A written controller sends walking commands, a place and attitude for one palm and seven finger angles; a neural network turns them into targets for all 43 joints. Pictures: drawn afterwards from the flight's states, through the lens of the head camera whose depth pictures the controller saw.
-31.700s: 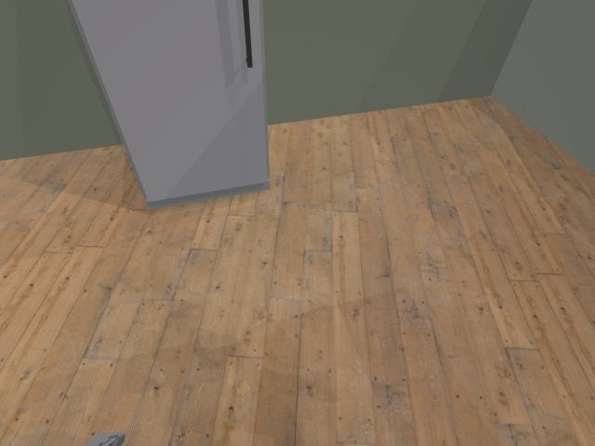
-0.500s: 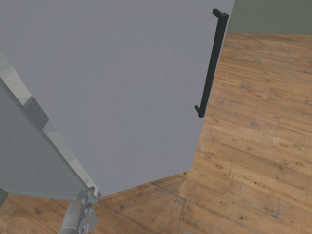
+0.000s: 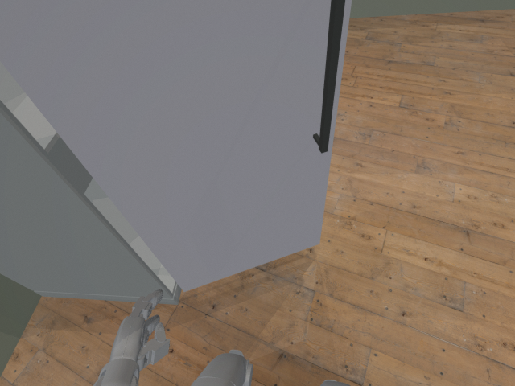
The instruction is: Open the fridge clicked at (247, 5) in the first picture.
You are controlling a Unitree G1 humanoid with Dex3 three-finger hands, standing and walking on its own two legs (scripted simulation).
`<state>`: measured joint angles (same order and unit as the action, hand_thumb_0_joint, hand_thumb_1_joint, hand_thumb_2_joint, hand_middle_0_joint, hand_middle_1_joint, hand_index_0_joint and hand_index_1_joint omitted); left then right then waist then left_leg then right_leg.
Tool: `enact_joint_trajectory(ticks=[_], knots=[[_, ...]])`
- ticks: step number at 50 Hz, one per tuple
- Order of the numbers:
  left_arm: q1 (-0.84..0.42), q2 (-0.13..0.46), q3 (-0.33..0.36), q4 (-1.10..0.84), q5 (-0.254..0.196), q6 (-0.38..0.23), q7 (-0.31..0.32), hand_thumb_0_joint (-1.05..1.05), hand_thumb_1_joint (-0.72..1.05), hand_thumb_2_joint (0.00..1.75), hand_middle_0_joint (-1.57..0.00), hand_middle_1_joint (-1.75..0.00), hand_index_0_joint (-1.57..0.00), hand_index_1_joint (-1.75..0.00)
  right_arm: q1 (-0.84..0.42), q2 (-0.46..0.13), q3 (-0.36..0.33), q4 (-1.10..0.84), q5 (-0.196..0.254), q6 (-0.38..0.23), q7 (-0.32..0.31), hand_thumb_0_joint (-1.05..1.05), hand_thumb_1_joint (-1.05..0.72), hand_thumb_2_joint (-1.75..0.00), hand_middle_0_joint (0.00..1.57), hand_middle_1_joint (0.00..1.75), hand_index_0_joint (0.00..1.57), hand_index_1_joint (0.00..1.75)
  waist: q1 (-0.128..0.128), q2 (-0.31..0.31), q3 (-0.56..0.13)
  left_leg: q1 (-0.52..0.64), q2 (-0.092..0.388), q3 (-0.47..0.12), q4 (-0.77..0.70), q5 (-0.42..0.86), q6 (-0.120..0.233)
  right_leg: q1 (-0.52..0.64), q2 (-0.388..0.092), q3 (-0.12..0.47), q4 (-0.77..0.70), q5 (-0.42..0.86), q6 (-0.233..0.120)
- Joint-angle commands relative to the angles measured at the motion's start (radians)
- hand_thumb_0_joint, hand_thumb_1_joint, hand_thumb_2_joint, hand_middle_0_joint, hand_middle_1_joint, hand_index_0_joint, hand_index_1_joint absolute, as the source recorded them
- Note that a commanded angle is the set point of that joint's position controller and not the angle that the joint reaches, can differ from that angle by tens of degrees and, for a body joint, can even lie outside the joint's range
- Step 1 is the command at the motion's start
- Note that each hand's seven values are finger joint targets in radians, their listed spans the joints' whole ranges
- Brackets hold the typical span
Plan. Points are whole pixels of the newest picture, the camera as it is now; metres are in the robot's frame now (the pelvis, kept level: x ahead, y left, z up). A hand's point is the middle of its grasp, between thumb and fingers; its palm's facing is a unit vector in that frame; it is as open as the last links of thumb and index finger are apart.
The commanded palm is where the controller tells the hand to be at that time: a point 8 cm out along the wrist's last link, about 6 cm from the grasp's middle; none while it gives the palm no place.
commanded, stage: step back with the hand held close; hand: right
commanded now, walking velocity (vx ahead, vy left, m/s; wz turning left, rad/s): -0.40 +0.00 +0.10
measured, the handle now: (325, 77) +0.64 -0.11 +0.11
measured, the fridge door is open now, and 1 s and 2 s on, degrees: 66 66 66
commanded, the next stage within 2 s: stop stepping back and stand still in 0.10 s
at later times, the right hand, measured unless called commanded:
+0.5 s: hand out of the picture +0.13 -0.23 +0.17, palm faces +0.31 +0.85 -0.42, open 7.4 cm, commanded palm +0.07 -0.28 +0.19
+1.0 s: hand out of the picture +0.14 -0.25 +0.17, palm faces +0.37 +0.84 -0.39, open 7.4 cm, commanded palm none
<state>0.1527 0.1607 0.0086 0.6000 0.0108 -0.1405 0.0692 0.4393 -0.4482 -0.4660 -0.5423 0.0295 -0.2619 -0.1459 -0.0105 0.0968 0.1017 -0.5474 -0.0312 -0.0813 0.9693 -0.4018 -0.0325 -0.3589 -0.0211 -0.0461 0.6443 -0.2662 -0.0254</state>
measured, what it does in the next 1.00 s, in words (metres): steps on the spot: left foot, then right foot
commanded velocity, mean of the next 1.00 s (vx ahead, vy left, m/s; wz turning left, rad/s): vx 0.04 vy -0.01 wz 0.01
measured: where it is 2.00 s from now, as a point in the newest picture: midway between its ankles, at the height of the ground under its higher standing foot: outside the picture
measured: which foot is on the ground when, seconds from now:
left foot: up 0.00-0.22, down 0.24-1.00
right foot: down 0.00-0.26, up 0.28-0.46, down 0.48-1.00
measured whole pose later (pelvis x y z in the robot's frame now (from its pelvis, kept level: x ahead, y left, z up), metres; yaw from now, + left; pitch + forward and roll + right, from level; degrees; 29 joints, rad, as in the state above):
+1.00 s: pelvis -0.09 +0.00 +0.00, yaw +6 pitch -1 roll -1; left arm 0.24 0.19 -0.01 0.66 0.01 -0.13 0.08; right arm 0.45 -0.40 -0.40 -0.44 0.02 -0.23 -0.15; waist -0.01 0.06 0.00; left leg -0.23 0.00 0.01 0.64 -0.38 0.01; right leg -0.29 -0.02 -0.06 0.59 -0.28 0.00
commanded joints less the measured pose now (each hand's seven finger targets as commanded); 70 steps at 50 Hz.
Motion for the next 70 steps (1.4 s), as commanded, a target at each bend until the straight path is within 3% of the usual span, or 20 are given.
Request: enact_joint_trajectory(ticks=[1, 10, 14, 17, 22, 26, 28, 33, 37, 38, 44, 47, 49, 50, 53, 56, 58, 60, 63, 70], knots=[[0.005, 0.167, 0.081, -0.112, -0.004, -0.083, -0.017, 0.00, 0.90, 0.90, -0.20, -0.30, -0.20, -0.30, 0.007, -0.129, -0.106, -0.343, 0.021, -0.074, -0.015, 0.00, -0.90, -0.90, 0.20, 0.30, 0.20, 0.30, 0.008, -0.319, -0.265, 0.057, -0.004, 0.054, 0.071, -0.080, 0.003, 0.201, -0.308, 0.161, -0.235, 0.612, -0.135], [-0.054, 0.166, 0.058, -0.111, 0.008, -0.054, -0.002, 0.00, 0.90, 0.90, -0.20, -0.30, -0.20, -0.30, 0.035, -0.155, -0.091, -0.140, 0.018, -0.020, -0.002, 0.00, -0.90, -0.90, 0.20, 0.30, 0.20, 0.30, 0.000, -0.244, -0.209, 0.395, 0.012, 0.142, -0.618, 0.173, 0.019, 0.025, -0.209, 0.126, -0.315, -0.046, -0.033], [-0.028, 0.133, 0.037, -0.146, -0.017, -0.018, 0.002, 0.00, 0.90, 0.90, -0.20, -0.30, -0.20, -0.30, 0.075, -0.226, -0.116, -0.134, 0.038, -0.022, -0.014, 0.00, -0.90, -0.90, 0.20, 0.30, 0.20, 0.30, -0.021, 0.118, -0.210, 0.297, 0.397, -0.218, -0.743, 0.457, 0.207, -0.079, 0.007, -0.004, 0.277, -0.194, 0.046], [-0.032, 0.118, 0.017, -0.148, -0.027, -0.010, 0.010, 0.00, 0.90, 0.90, -0.20, -0.30, -0.20, -0.30, 0.103, -0.177, -0.096, -0.163, 0.020, 0.010, -0.032, 0.00, -0.90, -0.90, 0.20, 0.30, 0.20, 0.30, 0.004, 0.071, -0.285, 0.466, 0.335, -0.116, -0.594, 0.649, 0.190, -0.156, -0.012, 0.050, 0.260, -0.149, 0.027], [0.002, 0.159, 0.035, -0.111, -0.013, -0.037, 0.032, 0.00, 0.90, 0.90, -0.20, -0.30, -0.20, -0.30, 0.061, -0.137, -0.066, -0.126, 0.005, 0.000, -0.050, 0.00, -0.90, -0.90, 0.20, 0.30, 0.20, 0.30, 0.025, -0.051, -0.208, 0.315, 0.220, -0.043, -0.599, 0.168, 0.105, 0.133, 0.014, 0.000, -0.229, -0.011, -0.007], [-0.003, 0.212, 0.057, -0.137, -0.025, -0.058, 0.032, 0.00, 0.90, 0.90, -0.20, -0.30, -0.20, -0.30, 0.027, -0.171, -0.076, -0.177, 0.003, -0.028, -0.040, 0.00, -0.90, -0.90, 0.20, 0.30, 0.20, 0.30, 0.005, -0.274, -0.181, 0.258, 0.035, 0.091, -0.373, 0.098, 0.023, 0.151, -0.181, 0.244, -0.342, 0.048, -0.089], [-0.002, 0.184, 0.037, -0.111, 0.001, -0.061, 0.037, 0.00, 0.90, 0.90, -0.20, -0.30, -0.20, -0.30, 0.008, -0.164, -0.074, -0.155, -0.011, -0.028, -0.033, 0.00, -0.90, -0.90, 0.20, 0.30, 0.20, 0.30, 0.031, -0.433, -0.065, 0.271, 0.016, 0.137, -0.269, -0.024, 0.025, -0.032, -0.211, 0.346, -0.518, -0.342, -0.100], [0.010, 0.188, 0.042, -0.102, -0.002, -0.066, 0.022, 0.00, 0.90, 0.90, -0.20, -0.30, -0.20, -0.30, 0.022, -0.118, -0.037, -0.084, -0.020, -0.026, -0.026, 0.00, -0.90, -0.90, 0.20, 0.30, 0.20, 0.30, 0.015, -0.205, -0.093, 0.451, 0.013, 0.134, -0.542, 0.036, 0.054, -0.090, -0.132, 0.188, -0.347, -0.309, -0.067], [0.007, 0.175, 0.058, -0.105, -0.008, -0.029, 0.005, 0.00, 0.90, 0.90, -0.20, -0.30, -0.20, -0.30, -0.015, -0.135, -0.050, -0.048, -0.004, -0.015, -0.017, 0.00, -0.90, -0.90, 0.20, 0.30, 0.20, 0.30, 0.006, 0.112, -0.103, 0.401, 0.341, -0.399, -0.784, -0.223, 0.246, -0.231, 0.019, 0.019, 0.230, -0.188, 0.006], [0.015, 0.182, 0.065, -0.101, -0.012, -0.030, 0.002, 0.00, 0.90, 0.90, -0.20, -0.30, -0.20, -0.30, -0.026, -0.116, -0.035, -0.041, 0.001, -0.017, -0.015, 0.00, -0.90, -0.90, 0.20, 0.30, 0.20, 0.30, 0.007, 0.106, -0.094, 0.377, 0.357, -0.391, -0.790, -0.161, 0.264, -0.240, 0.007, 0.050, 0.333, -0.188, 0.010], [-0.005, 0.138, 0.015, -0.080, 0.004, -0.028, 0.016, 0.00, 0.90, 0.90, -0.20, -0.30, -0.20, -0.30, -0.096, -0.135, -0.039, -0.088, -0.001, -0.034, -0.027, 0.00, -0.90, -0.90, 0.20, 0.30, 0.20, 0.30, 0.023, -0.064, -0.133, 0.241, 0.190, -0.028, -0.583, 0.072, 0.154, 0.142, 0.004, -0.025, -0.136, 0.025, 0.001], [-0.019, 0.181, 0.030, -0.110, 0.000, -0.052, 0.021, 0.00, 0.90, 0.90, -0.20, -0.30, -0.20, -0.30, -0.120, -0.152, -0.039, -0.211, -0.002, -0.053, -0.029, 0.00, -0.90, -0.90, 0.20, 0.30, 0.20, 0.30, 0.004, -0.345, -0.164, 0.145, 0.031, 0.074, -0.325, 0.053, 0.031, 0.258, -0.228, 0.341, -0.330, 0.085, -0.089], [-0.013, 0.155, 0.026, -0.099, 0.004, -0.064, 0.017, 0.00, 0.90, 0.90, -0.20, -0.30, -0.20, -0.30, -0.046, -0.164, -0.070, -0.153, -0.003, -0.048, -0.025, 0.00, -0.90, -0.90, 0.20, 0.30, 0.20, 0.30, 0.002, -0.301, -0.149, 0.230, 0.029, 0.073, -0.329, 0.002, 0.020, 0.165, -0.241, 0.332, -0.338, 0.140, -0.122], [-0.009, 0.314, 0.092, 0.100, -0.005, -0.092, -0.070, 0.00, 0.90, 0.90, -0.20, -0.30, -0.20, -0.30, -0.008, 0.091, 0.378, 0.615, -0.074, 0.119, 0.095, 0.00, -0.90, -0.90, 0.20, 0.30, 0.20, 0.30, 0.097, -0.300, -0.080, 0.068, 0.029, 0.129, -0.181, 0.146, 0.026, 0.198, -0.196, 0.295, -0.207, 0.548, -0.106], [0.070, 0.252, 0.070, 0.081, 0.013, 0.055, -0.051, 0.00, 0.90, 0.90, -0.20, -0.30, -0.20, -0.30, -0.064, 0.174, 0.361, 0.673, -0.057, 0.274, 0.131, 0.00, -0.90, -0.90, 0.20, 0.30, 0.20, 0.30, 0.055, -0.216, -0.199, 0.099, 0.026, 0.069, -0.124, -0.163, 0.018, 0.224, -0.262, 0.265, -0.182, 0.920, -0.153], [0.017, 0.248, 0.046, 0.046, 0.004, 0.093, -0.052, 0.00, 0.90, 0.90, -0.20, -0.30, -0.20, -0.30, -0.063, 0.115, 0.386, 0.827, -0.057, 0.262, 0.131, 0.00, -0.90, -0.90, 0.20, 0.30, 0.20, 0.30, -0.021, -0.007, -0.273, 0.350, 0.057, 0.076, -0.476, 0.308, 0.033, 0.183, -0.148, 0.155, -0.044, 0.648, -0.072], [0.006, 0.162, 0.040, 0.054, -0.007, 0.114, -0.059, 0.00, 0.90, 0.90, -0.20, -0.30, -0.20, -0.30, -0.103, 0.029, 0.385, 0.958, -0.063, 0.258, 0.129, 0.00, -0.90, -0.90, 0.20, 0.30, 0.20, 0.30, -0.004, 0.220, -0.229, 0.438, 0.305, -0.192, -0.574, 0.593, 0.126, -0.065, 0.009, 0.053, 0.041, -0.046, 0.024], [0.058, 0.169, 0.042, 0.102, 0.009, 0.147, -0.068, 0.00, 0.90, 0.90, -0.20, -0.30, -0.20, -0.30, -0.196, 0.007, 0.398, 1.053, -0.065, 0.264, 0.136, 0.00, -0.90, -0.90, 0.20, 0.30, 0.20, 0.30, 0.035, 0.075, -0.104, 0.237, 0.321, -0.164, -0.646, 0.288, 0.194, -0.006, 0.023, 0.038, 0.136, -0.227, 0.019], [0.051, 0.153, 0.040, 0.162, 0.016, 0.158, -0.058, 0.00, 0.90, 0.90, -0.20, -0.30, -0.20, -0.30, -0.208, 0.056, 0.404, 1.185, -0.063, 0.257, 0.124, 0.00, -0.90, -0.90, 0.20, 0.30, 0.20, 0.30, 0.027, 0.047, -0.088, 0.361, 0.266, -0.158, -0.600, 0.587, 0.212, -0.050, 0.009, 0.039, 0.131, -0.151, 0.021], [0.090, 0.143, 0.027, 0.291, 0.017, 0.139, -0.033, 0.00, 0.90, 0.90, -0.20, -0.30, -0.20, -0.30, -0.153, 0.152, 0.417, 1.402, -0.044, 0.260, 0.115, 0.00, -0.90, -0.90, 0.20, 0.30, 0.20, 0.30, 0.002, -0.331, -0.207, 0.417, 0.097, 0.046, -0.531, 0.317, 0.065, 0.156, -0.129, 0.145, -0.213, 0.347, -0.041]])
